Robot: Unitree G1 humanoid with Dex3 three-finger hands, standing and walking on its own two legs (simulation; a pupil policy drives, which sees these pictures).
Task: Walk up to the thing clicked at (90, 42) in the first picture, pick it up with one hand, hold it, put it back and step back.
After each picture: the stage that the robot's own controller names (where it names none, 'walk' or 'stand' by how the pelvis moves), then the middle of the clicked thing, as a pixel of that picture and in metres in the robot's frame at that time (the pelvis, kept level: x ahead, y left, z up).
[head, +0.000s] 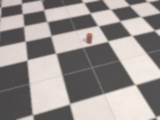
stand; (89, 38) +1.42 -0.07 -0.72
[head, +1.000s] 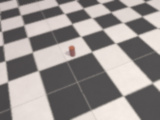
walk; (72, 51) +1.28 +0.21 -0.71
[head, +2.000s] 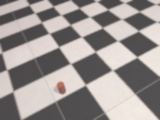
walk; (61, 88) +0.80 +0.29 -0.72
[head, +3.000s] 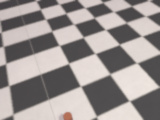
walk; (68, 119) +0.51 +0.20 -0.71
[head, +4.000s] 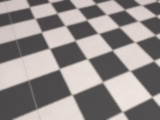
stand; out of the picture +0.39 +0.18 -0.71
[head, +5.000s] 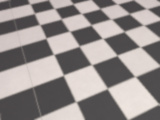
stand; out of the picture +0.36 +0.18 -0.72
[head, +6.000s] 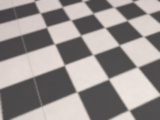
stand; out of the picture +0.36 +0.18 -0.71
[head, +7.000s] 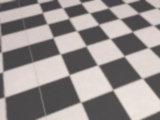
stand; out of the picture +0.35 +0.18 -0.72
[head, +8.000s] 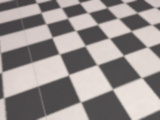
stand; out of the picture +0.35 +0.18 -0.72
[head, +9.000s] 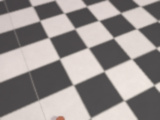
stand; out of the picture +0.39 +0.17 -0.71
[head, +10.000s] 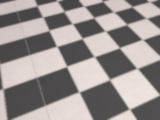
stand; out of the picture +0.41 +0.16 -0.72
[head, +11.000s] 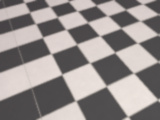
stand; out of the picture +0.35 +0.17 -0.73
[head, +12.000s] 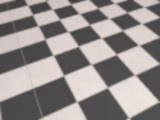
stand; out of the picture +0.36 +0.17 -0.73
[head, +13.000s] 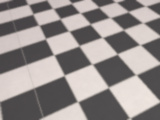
stand; out of the picture +0.35 +0.17 -0.73
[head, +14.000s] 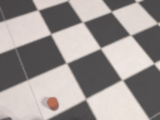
go down; (53, 104) +0.40 +0.17 -0.59
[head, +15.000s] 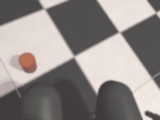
go down; (28, 63) +0.44 +0.23 -0.30
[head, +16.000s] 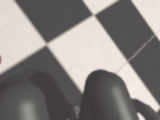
close in; out of the picture +0.42 +0.26 -0.25
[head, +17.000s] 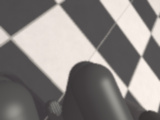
close; out of the picture +0.42 +0.28 -0.22
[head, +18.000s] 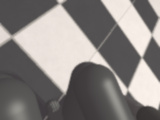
lift; out of the picture +0.39 +0.27 -0.22
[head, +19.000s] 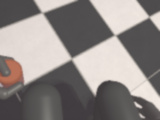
lift; (11, 77) +0.33 +0.25 -0.08
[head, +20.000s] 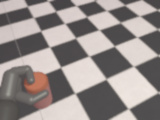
hold; (39, 91) +0.32 +0.16 +0.04
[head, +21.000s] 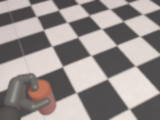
hold; (43, 98) +0.31 +0.16 +0.00
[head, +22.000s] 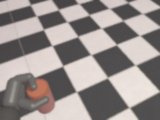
crouch; (42, 97) +0.31 +0.16 +0.00
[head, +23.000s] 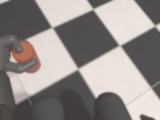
crouch; (27, 58) +0.43 +0.19 -0.09
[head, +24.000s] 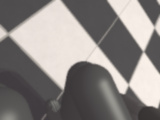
lower; out of the picture +0.41 +0.29 -0.22
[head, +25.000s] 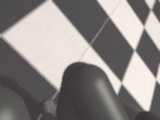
lower; out of the picture +0.41 +0.29 -0.22
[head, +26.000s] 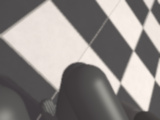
lower; out of the picture +0.41 +0.30 -0.23
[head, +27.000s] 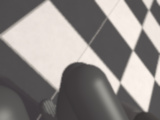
lower; out of the picture +0.41 +0.30 -0.23
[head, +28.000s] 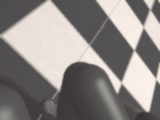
loosen; out of the picture +0.41 +0.29 -0.22
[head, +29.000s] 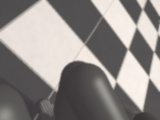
withdraw; out of the picture +0.40 +0.28 -0.23
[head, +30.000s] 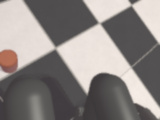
stand; (8, 62) +0.42 +0.25 -0.28
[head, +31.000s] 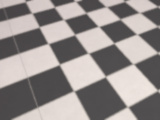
stand; out of the picture +0.36 +0.14 -0.65
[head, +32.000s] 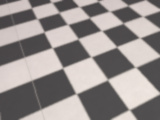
stand; out of the picture +0.37 +0.16 -0.66
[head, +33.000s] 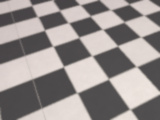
stand; out of the picture +0.36 +0.15 -0.67
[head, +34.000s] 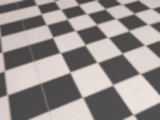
stand; out of the picture +0.39 +0.14 -0.72
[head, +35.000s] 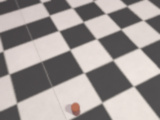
walk; (75, 109) +0.48 +0.10 -0.70
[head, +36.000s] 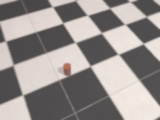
walk; (67, 69) +0.79 +0.11 -0.69
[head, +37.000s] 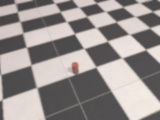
stand; (75, 68) +1.04 +0.15 -0.70
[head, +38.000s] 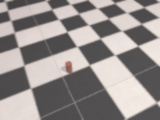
stand; (68, 67) +1.03 +0.18 -0.73
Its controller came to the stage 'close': yes
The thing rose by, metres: 0.70
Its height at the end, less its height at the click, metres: +0.00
